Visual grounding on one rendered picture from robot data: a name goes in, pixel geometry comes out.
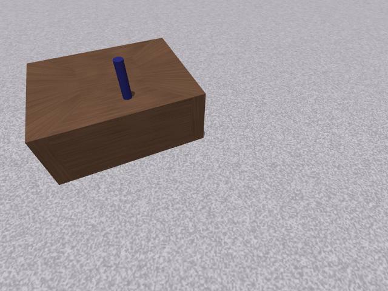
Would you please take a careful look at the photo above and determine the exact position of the can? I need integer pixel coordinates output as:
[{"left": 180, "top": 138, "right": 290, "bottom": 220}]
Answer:
[{"left": 113, "top": 56, "right": 132, "bottom": 100}]

